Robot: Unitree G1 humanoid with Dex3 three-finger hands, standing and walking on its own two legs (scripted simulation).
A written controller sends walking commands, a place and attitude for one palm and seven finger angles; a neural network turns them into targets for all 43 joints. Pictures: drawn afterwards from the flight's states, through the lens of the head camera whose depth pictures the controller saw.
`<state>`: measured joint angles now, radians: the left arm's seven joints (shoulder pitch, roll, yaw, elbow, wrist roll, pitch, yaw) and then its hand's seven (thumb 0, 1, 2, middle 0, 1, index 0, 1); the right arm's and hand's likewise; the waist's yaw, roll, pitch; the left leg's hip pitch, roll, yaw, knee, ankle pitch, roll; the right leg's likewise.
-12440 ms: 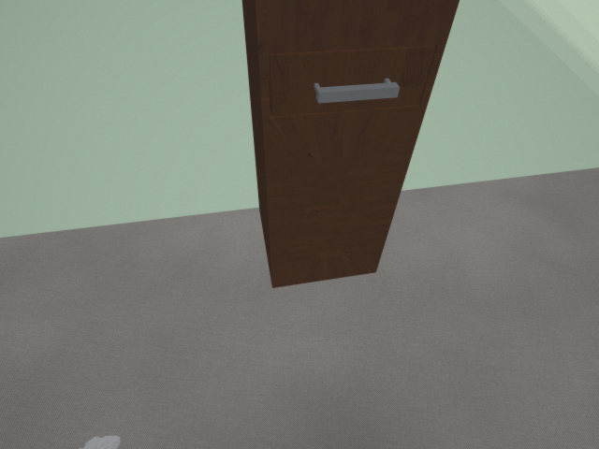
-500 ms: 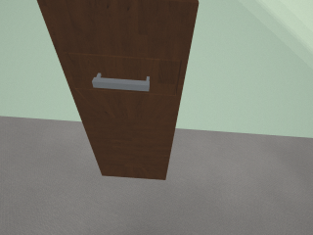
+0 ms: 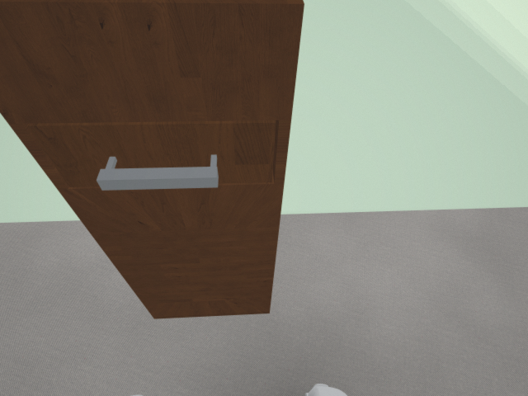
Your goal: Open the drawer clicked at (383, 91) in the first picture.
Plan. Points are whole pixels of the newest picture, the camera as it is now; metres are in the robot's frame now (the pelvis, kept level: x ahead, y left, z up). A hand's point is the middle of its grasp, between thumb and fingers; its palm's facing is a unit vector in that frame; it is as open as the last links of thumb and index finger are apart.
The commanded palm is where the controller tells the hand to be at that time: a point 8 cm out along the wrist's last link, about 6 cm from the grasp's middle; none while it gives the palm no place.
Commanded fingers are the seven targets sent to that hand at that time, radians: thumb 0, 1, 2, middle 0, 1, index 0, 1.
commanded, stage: shuffle to correct the standing spot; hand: left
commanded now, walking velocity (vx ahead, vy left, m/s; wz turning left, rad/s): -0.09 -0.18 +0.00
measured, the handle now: (161, 169) +0.46 +0.18 +0.07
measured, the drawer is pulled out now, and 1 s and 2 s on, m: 0.00 0.00 0.00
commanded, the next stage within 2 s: come to a stop and stand still in 0.44 s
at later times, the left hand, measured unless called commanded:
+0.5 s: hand out of the picture +0.05 +0.15 -0.19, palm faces +0.07 -0.98 -0.17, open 7.3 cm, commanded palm none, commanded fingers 0.00 0.90 0.90 -0.20 -0.30 -0.20 -0.30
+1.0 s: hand out of the picture -0.09 +0.08 -0.16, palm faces +0.09 -0.98 -0.20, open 7.4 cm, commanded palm none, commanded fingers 0.00 0.90 0.90 -0.20 -0.30 -0.20 -0.30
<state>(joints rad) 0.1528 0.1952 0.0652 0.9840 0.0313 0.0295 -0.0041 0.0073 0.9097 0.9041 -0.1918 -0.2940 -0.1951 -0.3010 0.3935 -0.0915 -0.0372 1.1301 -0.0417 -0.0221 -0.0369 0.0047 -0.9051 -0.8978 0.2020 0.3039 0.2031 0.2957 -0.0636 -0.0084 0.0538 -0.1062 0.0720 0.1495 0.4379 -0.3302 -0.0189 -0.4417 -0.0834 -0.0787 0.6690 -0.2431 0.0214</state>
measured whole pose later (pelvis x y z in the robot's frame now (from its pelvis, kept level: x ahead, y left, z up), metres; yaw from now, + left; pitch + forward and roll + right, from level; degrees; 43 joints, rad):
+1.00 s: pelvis -0.05 -0.08 +0.01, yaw +1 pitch +0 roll +1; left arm 0.38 0.10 0.02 1.07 0.03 -0.01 0.02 0.01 0.90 0.90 -0.20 -0.30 -0.20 -0.30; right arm 0.29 -0.21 -0.07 1.07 -0.02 0.05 0.02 0.01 -0.91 -0.90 0.20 0.30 0.20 0.30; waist 0.02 0.02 0.01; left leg -0.39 0.04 0.06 0.80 -0.33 -0.04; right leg -0.10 -0.08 -0.03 0.39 -0.29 0.04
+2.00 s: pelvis -0.11 -0.06 -0.01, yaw +1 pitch -2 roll -1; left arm 0.39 0.16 0.00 1.05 0.02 0.02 0.03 0.01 0.90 0.90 -0.20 -0.29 -0.20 -0.30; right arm 0.33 -0.18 -0.03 1.06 -0.02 0.04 0.00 0.01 -0.90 -0.90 0.20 0.30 0.20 0.30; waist 0.00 0.01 0.03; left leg -0.32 0.06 0.04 0.51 -0.15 -0.01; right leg -0.21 -0.06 -0.02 0.51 -0.26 0.05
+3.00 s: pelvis -0.08 -0.06 +0.00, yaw +1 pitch +0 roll +0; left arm 0.38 0.14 0.03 1.07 0.03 0.00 0.02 0.01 0.90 0.90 -0.20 -0.29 -0.20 -0.30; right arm 0.31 -0.15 -0.03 1.09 -0.02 0.03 0.00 0.01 -0.91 -0.90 0.20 0.30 0.20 0.30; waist 0.01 -0.01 -0.02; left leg -0.33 0.04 0.04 0.53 -0.23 -0.01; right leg -0.21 -0.07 -0.01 0.50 -0.30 0.05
